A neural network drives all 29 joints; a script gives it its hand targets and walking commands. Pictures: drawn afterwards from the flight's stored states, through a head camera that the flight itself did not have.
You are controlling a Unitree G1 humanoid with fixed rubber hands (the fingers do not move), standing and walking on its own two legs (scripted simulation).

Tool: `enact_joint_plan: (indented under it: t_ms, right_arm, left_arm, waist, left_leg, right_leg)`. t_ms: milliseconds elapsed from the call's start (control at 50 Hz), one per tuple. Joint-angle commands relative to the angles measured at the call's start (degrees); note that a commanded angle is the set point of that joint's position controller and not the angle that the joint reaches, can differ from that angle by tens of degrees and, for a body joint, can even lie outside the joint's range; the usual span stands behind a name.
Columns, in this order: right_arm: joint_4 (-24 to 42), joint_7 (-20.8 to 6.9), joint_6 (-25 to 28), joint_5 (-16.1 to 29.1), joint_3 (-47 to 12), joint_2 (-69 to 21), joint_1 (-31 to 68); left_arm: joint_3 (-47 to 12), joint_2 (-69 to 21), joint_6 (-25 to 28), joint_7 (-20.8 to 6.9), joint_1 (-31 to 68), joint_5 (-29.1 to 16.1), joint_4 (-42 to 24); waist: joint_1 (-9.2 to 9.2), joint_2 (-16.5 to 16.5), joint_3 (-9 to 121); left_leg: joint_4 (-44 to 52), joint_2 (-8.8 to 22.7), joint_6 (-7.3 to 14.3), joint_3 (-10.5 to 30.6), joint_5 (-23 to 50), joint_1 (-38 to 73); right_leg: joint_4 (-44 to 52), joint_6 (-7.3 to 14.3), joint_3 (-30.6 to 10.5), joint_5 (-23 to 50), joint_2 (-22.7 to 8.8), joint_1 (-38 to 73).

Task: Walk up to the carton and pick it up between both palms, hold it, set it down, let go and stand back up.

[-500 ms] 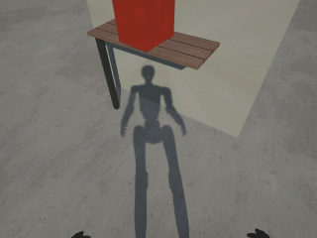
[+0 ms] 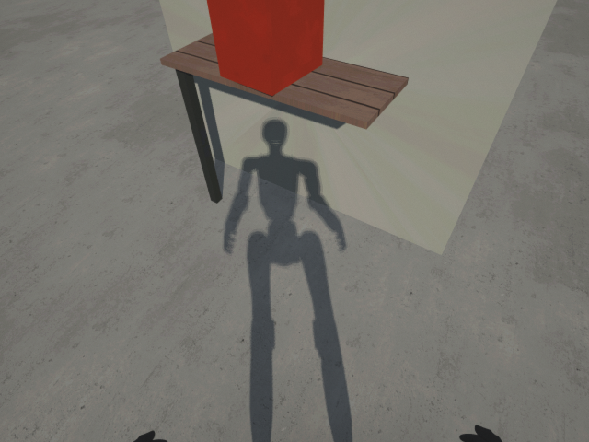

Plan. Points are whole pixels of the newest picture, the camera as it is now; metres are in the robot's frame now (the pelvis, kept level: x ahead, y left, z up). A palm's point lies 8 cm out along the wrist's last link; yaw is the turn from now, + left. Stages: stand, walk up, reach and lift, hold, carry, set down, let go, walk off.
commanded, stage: stand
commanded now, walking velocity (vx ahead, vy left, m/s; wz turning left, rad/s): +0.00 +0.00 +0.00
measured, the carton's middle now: (268, 21) +1.23 +0.11 +0.09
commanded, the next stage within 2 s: none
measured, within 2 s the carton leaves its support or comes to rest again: neither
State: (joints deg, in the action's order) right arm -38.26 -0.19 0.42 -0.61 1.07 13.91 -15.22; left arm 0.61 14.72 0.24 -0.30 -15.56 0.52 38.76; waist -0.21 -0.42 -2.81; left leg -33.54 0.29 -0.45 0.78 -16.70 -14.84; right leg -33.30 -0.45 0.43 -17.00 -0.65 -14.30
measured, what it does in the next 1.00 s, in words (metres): stands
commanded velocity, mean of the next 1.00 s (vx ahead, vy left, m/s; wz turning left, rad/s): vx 0.00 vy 0.00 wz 0.00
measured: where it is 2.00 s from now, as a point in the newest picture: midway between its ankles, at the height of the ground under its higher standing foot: outside the picture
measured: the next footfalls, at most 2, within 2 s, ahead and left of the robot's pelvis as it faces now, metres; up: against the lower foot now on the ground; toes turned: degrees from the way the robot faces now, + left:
none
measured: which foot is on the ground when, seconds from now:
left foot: down 0.00-1.00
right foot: down 0.00-1.00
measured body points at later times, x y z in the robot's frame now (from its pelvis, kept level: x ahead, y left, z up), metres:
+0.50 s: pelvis +0.00 +0.00 +0.00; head +0.00 +0.00 +0.45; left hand +0.11 +0.26 -0.11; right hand +0.12 -0.25 -0.11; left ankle +0.02 +0.12 -0.73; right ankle +0.01 -0.12 -0.73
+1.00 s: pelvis +0.00 +0.00 +0.00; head +0.00 +0.00 +0.45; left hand +0.10 +0.26 -0.11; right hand +0.10 -0.25 -0.11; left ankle +0.02 +0.12 -0.73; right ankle +0.01 -0.12 -0.73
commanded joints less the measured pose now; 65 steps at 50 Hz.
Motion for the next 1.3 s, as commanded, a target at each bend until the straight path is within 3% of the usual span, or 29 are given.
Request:
enact_joint_plan:
  t_ms: [0,900,940,1160,1220,1280]
  right_arm:
    - [4.61,0.24,1.01,0.06,2.14,7.97,-0.17]
    - [2.85,0.37,0.81,0.07,1.93,7.82,-1.15]
    - [2.67,0.40,0.78,0.08,1.90,7.99,-1.55]
    - [1.99,0.44,0.99,0.14,1.70,7.76,-1.38]
    - [1.85,0.48,0.88,0.06,1.88,7.87,-1.37]
    - [1.75,0.48,0.83,0.15,1.73,7.87,-1.55]
  left_arm:
    - [2.14,7.42,1.16,0.16,-0.18,-0.12,-4.69]
    - [2.00,7.72,0.93,0.40,-1.39,0.06,-2.60]
    - [2.03,7.44,0.95,0.38,-1.45,-0.06,-2.76]
    - [1.87,7.58,1.00,0.52,-1.50,-0.08,-2.58]
    - [1.96,7.76,0.96,0.55,-1.86,0.05,-2.39]
    - [1.92,7.80,0.94,0.59,-1.68,-0.15,-2.26]
  waist:
    - [0.18,0.83,3.78]
    - [0.12,-0.60,1.15]
    - [0.16,0.70,0.04]
    - [0.06,0.49,2.08]
    - [-0.02,-0.85,1.97]
    - [0.17,0.05,0.97]
  left_leg:
    - [6.99,4.46,2.23,5.06,7.23,1.15]
    - [9.10,4.52,1.98,5.02,2.99,-0.28]
    - [8.84,4.49,1.96,5.08,3.25,-0.81]
    - [8.56,4.60,1.94,4.85,6.32,0.43]
    - [8.44,4.60,2.04,4.68,6.58,0.36]
    - [8.26,4.54,1.91,4.54,7.24,0.53]
  right_leg:
    - [6.89,2.24,-5.18,6.81,-4.41,0.22]
    - [8.29,2.14,-5.66,3.63,-4.29,-0.53]
    - [8.62,2.18,-5.62,3.93,-4.23,-0.66]
    - [7.89,2.12,-5.60,6.54,-4.38,0.41]
    - [7.92,2.25,-5.82,6.75,-4.57,0.74]
    - [8.13,2.10,-5.74,7.34,-4.44,0.09]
